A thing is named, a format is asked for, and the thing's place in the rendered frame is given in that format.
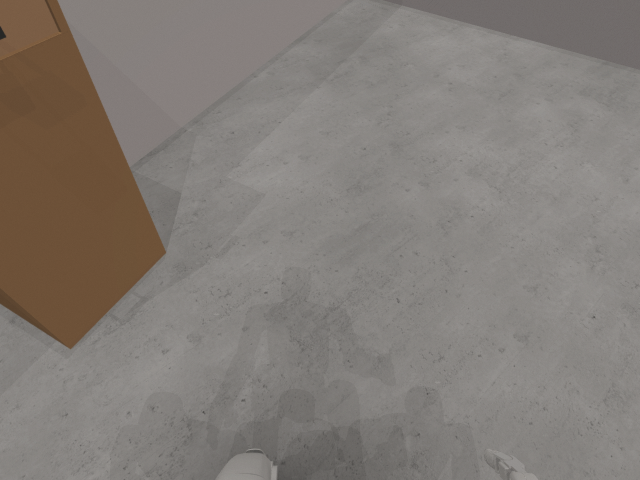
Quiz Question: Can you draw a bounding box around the drawer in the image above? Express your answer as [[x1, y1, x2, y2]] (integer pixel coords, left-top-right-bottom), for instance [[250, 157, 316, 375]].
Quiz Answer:
[[0, 0, 59, 57]]

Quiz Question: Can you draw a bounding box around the robot left thigh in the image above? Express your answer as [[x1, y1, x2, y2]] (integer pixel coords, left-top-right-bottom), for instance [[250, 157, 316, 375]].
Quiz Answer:
[[215, 453, 278, 480]]

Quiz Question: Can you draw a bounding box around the cabinet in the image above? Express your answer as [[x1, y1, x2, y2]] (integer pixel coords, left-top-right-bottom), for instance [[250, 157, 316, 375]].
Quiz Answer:
[[0, 0, 166, 349]]

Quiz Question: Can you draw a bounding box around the robot right hand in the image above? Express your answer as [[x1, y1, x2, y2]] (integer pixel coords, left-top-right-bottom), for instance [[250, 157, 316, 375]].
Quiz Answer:
[[483, 449, 538, 480]]

